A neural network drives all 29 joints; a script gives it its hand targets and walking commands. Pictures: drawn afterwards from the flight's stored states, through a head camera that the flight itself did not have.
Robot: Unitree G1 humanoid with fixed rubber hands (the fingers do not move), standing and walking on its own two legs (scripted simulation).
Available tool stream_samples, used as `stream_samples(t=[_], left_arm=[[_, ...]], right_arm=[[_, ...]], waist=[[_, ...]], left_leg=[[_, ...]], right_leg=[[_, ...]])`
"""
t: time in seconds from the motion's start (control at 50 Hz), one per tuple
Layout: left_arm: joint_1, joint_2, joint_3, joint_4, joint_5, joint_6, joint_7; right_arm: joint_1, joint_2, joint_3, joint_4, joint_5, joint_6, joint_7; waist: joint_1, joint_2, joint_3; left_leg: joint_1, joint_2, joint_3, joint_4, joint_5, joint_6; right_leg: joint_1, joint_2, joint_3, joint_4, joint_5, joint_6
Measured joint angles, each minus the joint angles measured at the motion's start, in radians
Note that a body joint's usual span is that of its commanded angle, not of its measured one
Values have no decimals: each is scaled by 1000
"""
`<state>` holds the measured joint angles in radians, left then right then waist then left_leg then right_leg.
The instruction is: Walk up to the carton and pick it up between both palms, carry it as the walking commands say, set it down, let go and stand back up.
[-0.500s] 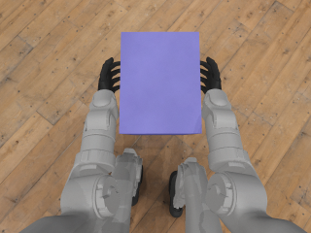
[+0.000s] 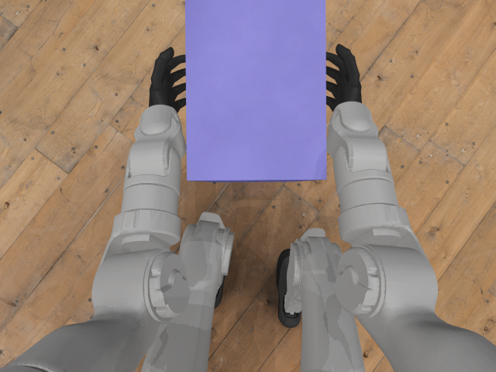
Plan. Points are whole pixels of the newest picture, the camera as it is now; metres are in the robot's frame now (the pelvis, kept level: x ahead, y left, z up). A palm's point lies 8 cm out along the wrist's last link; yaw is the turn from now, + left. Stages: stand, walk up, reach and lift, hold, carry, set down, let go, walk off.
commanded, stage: set down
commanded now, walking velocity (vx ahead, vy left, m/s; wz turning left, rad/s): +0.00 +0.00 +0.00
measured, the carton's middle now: (254, 115) +0.49 +0.05 -0.17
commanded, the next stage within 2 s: none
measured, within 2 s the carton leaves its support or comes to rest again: rests again in 1.76 s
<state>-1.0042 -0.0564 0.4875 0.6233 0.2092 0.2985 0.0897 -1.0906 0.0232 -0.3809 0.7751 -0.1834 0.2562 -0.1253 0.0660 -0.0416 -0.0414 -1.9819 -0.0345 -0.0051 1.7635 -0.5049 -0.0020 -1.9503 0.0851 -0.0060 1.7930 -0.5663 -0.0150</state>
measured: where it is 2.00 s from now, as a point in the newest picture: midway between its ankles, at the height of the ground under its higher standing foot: (251, 292)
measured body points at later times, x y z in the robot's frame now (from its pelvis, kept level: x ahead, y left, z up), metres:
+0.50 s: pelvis -0.01 +0.00 -0.06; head +0.33 +0.02 +0.24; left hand +0.50 +0.19 -0.19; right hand +0.54 -0.08 -0.19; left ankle +0.11 +0.11 -0.46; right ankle +0.09 -0.10 -0.46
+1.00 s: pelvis +0.00 +0.00 -0.10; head +0.36 +0.02 +0.16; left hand +0.53 +0.20 -0.26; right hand +0.57 -0.07 -0.26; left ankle +0.11 +0.11 -0.46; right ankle +0.09 -0.10 -0.46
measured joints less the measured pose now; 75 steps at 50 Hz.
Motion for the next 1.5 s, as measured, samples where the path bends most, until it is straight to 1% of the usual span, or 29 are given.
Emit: stream_samples(t=[0.32,0.58,0.86,0.92,1.02,1.12,1.22,1.5], left_arm=[[-118,38,6,23,-12,10,12],[-207,80,-5,51,-33,8,20],[-292,141,-52,99,-89,-5,38],[-307,161,-80,118,-114,-2,44],[-306,171,-90,123,-141,-10,47],[-317,167,-74,146,-125,-14,44],[-342,177,-76,176,-115,-11,29],[-400,215,-93,219,-137,-12,6]], right_arm=[[-128,-51,15,42,19,6,-7],[-228,-95,48,81,48,4,-21],[-325,-153,121,135,114,-9,-45],[-331,-164,145,139,136,-8,-55],[-332,-167,163,146,155,-17,-66],[-347,-168,145,173,142,-19,-59],[-364,-177,131,191,130,-16,-51],[-390,-186,134,196,125,-13,-57]], waist=[[3,2,93],[7,0,180],[11,-2,292],[15,3,305],[14,7,309],[14,3,313],[20,0,327],[30,12,381]], left_leg=[[-119,-4,4,117,-8,-1],[-195,-2,10,214,-26,-2],[-246,-2,14,318,-53,-3],[-252,-5,14,338,-60,-3],[-254,-12,14,359,-68,-6],[-253,-11,13,363,-65,-8],[-257,-10,10,363,-56,-11],[-264,-12,12,392,-53,-13]], right_leg=[[-119,3,-3,121,-11,3],[-198,10,-4,220,-29,5],[-250,17,-6,325,-57,8],[-254,18,-6,346,-65,8],[-255,22,-3,369,-76,12],[-257,26,-2,373,-71,12],[-263,29,-4,373,-59,11],[-271,30,-5,404,-57,12]])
